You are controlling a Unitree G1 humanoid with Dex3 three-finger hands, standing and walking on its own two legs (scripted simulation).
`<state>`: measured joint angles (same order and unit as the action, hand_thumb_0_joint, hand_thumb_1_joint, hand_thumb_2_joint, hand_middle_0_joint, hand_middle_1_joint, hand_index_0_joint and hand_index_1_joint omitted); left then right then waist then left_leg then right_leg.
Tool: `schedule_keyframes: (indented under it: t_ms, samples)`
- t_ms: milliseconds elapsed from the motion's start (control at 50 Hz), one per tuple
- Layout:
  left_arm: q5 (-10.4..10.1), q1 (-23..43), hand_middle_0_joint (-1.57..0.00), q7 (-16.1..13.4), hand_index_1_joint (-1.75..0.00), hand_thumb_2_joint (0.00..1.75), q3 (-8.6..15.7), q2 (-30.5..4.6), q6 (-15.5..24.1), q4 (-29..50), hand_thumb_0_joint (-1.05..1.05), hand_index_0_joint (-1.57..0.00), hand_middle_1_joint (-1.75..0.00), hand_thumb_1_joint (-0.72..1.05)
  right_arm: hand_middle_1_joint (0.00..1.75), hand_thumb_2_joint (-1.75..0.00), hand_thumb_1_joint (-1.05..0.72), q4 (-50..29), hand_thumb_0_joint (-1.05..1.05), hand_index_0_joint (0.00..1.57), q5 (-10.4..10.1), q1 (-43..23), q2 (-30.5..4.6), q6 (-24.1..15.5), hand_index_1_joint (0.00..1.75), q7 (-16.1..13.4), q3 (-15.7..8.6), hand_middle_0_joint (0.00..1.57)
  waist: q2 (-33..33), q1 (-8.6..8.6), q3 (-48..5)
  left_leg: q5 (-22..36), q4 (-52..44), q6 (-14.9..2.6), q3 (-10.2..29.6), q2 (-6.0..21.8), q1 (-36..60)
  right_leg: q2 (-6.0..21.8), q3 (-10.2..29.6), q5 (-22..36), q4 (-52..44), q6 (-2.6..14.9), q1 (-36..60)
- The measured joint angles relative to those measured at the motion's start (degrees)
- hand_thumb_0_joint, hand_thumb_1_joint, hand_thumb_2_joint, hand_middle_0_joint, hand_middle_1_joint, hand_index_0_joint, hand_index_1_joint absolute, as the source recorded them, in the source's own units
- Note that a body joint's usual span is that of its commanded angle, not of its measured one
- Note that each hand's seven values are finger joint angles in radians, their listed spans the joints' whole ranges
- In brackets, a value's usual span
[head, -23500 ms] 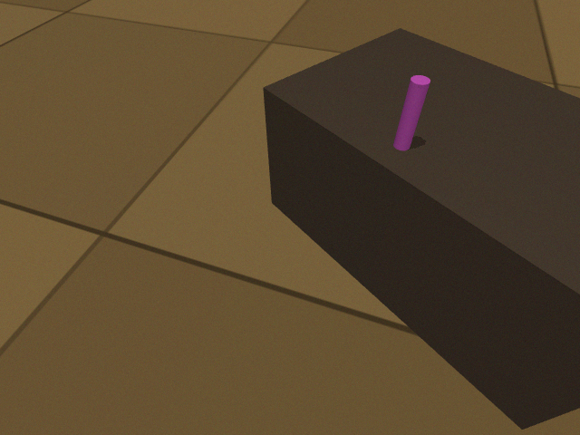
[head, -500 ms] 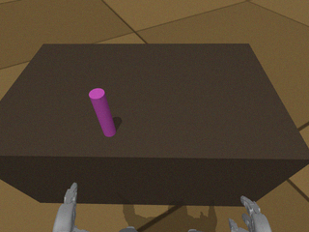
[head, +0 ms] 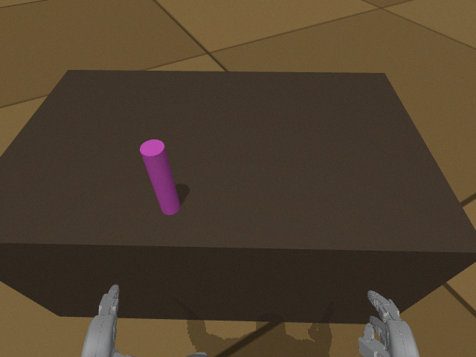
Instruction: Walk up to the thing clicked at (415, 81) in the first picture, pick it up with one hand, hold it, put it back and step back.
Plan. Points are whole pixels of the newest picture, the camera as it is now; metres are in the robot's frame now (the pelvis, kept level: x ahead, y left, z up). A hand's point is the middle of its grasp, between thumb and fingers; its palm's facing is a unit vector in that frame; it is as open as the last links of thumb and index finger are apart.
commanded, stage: home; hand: left
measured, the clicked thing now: (162, 180) +0.48 +0.19 -0.02
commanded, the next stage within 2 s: stand in 1.48 s
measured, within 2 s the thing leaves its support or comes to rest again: neither
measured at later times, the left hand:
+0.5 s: hand (140, 341) +0.17 +0.18 -0.05, palm faces +0.11 -0.96 -0.27, open 17.7 cm
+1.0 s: hand (138, 344) +0.16 +0.18 -0.06, palm faces +0.11 -0.96 -0.26, open 17.7 cm
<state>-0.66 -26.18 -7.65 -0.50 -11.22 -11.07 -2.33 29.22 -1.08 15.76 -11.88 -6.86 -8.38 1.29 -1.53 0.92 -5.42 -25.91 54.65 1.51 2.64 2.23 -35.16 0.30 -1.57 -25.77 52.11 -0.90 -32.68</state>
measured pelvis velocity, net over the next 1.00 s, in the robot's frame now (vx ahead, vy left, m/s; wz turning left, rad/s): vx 0.00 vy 0.00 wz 0.00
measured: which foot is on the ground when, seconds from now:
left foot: down 0.00-1.00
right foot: down 0.00-1.00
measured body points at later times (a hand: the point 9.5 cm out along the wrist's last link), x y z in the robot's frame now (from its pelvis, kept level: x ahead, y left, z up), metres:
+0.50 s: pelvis +0.00 +0.00 +0.00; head +0.02 +0.00 +0.45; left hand +0.16 +0.23 -0.04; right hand +0.16 -0.24 -0.07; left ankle +0.02 +0.13 -0.69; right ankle +0.01 -0.13 -0.69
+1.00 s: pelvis +0.00 +0.00 +0.00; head +0.01 +0.01 +0.45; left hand +0.16 +0.23 -0.04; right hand +0.16 -0.24 -0.07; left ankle +0.02 +0.13 -0.69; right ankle +0.01 -0.13 -0.69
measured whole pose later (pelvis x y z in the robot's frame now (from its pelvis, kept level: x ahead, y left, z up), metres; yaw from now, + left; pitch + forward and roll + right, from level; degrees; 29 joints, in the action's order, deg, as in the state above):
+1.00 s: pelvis +0.00 +0.00 +0.00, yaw +0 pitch +7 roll -2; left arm -0.7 -26.9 -7.2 -0.2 -11.3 -13.6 -0.4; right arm 29.3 -0.7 16.6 -11.9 -8.1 -9.7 1.5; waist -1.7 1.2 -5.9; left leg -25.9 55.4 1.4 2.8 2.3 -36.2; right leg 0.2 -1.7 -25.6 52.4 -1.0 -33.5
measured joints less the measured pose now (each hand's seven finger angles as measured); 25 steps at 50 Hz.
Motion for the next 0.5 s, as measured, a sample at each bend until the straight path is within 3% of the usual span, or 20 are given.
schedule_keyframes:
  t_ms: [500]
  samples:
    - [0.0, -0.25, -0.05, 0.36, -0.04, 0.02, 0.23, 0.08, -2.21, 1.32, -0.01, -0.05, -0.05, -0.59, 0.3, -0.9, -0.9, 0.37, 0.01, 0.21, 0.33, 0.62, -0.05, -0.65, 0.3, -0.75, 0.01, 0.21, -0.25, 0.25, -0.38, -0.27, 0.5, 0.01, 0.23, 0.09, -0.4, -0.11, -0.21, -0.21, 0.27, 0.02, -0.23]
